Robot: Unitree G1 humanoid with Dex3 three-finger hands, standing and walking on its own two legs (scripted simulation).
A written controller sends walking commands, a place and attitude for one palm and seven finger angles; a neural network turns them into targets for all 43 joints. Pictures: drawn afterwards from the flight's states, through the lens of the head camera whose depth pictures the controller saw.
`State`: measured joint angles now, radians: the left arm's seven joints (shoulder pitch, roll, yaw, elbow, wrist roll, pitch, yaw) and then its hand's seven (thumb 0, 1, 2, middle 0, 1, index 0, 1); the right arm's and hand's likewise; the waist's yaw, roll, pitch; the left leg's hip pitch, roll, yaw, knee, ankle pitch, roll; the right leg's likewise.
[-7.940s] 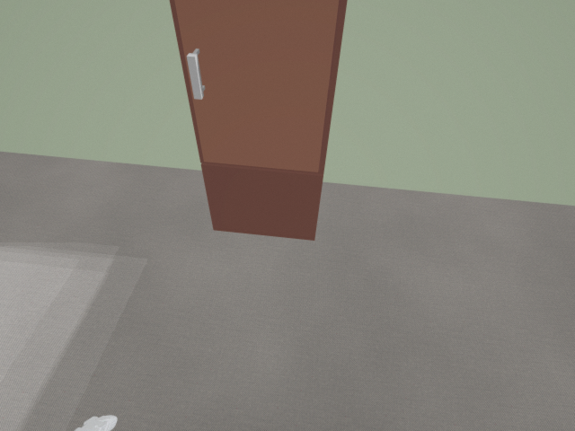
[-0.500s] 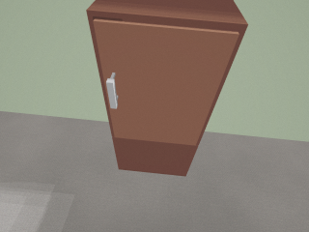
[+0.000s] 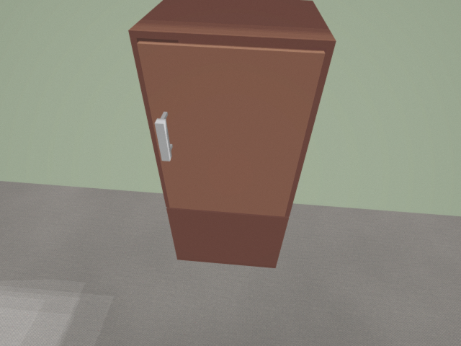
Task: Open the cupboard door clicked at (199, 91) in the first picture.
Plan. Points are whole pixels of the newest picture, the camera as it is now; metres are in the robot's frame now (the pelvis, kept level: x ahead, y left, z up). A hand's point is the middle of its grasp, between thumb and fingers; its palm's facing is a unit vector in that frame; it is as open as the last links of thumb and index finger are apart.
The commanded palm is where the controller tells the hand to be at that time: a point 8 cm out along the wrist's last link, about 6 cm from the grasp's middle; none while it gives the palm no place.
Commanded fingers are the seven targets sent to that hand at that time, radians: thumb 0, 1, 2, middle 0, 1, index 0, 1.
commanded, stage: look again from close up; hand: left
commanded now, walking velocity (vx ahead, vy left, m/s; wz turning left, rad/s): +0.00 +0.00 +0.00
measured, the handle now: (165, 136) +0.65 +0.22 +0.01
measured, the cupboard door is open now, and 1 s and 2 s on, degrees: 0 0 0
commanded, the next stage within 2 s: shuffle to correct the standing spot in 0.20 s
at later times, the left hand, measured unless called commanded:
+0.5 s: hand out of the picture -0.08 +0.19 -0.17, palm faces +0.03 -0.98 -0.18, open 7.4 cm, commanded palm none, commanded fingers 0.00 0.90 0.90 -0.20 -0.30 -0.20 -0.30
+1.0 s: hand out of the picture -0.08 +0.22 -0.18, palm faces +0.05 -0.99 -0.14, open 7.4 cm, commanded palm none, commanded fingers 0.00 0.90 0.90 -0.20 -0.30 -0.20 -0.30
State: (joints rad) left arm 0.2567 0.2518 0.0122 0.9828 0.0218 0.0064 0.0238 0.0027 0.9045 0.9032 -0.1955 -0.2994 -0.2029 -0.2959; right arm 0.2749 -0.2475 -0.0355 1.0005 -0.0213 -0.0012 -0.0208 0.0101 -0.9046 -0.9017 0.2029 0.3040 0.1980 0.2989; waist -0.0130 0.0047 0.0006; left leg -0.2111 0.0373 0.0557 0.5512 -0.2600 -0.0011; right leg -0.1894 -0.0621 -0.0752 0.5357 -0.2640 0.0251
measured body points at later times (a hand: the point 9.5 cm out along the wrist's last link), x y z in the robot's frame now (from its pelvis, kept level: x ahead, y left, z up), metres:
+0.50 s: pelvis -0.05 +0.01 +0.01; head -0.07 +0.03 +0.46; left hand -0.08 +0.24 -0.16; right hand -0.07 -0.23 -0.14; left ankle +0.02 +0.12 -0.73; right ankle +0.01 -0.13 -0.72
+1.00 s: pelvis -0.03 +0.06 +0.00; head -0.04 +0.08 +0.45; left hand -0.08 +0.27 -0.17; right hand -0.03 -0.17 -0.15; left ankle -0.01 +0.17 -0.74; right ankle -0.06 -0.07 -0.72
